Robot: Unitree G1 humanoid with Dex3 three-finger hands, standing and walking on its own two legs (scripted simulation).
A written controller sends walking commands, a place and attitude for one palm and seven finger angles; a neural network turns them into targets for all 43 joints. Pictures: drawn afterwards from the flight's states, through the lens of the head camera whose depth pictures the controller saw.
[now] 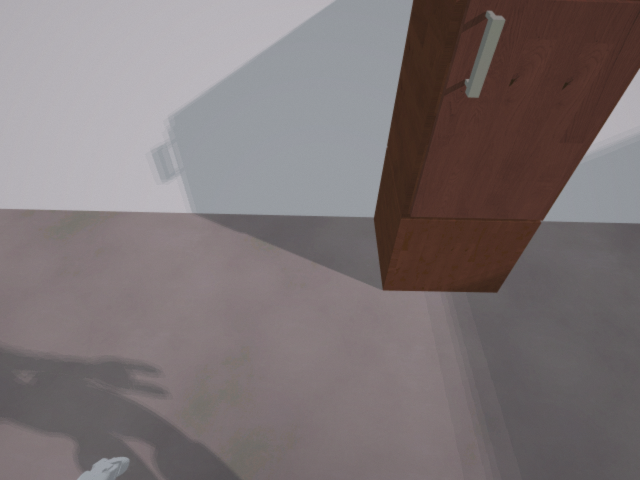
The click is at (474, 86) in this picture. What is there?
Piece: cupboard door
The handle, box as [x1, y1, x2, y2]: [464, 11, 504, 97]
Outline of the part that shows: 492,11 486,12 485,16 488,19 470,77 468,79 465,79 464,83 467,87 465,92 469,97 478,97 504,22 504,19 501,16 495,15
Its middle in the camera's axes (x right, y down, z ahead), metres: +0.33 -0.38 +0.80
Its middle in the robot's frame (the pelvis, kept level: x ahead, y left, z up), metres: +0.89 -0.28 +0.15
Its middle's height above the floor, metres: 0.92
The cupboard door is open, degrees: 0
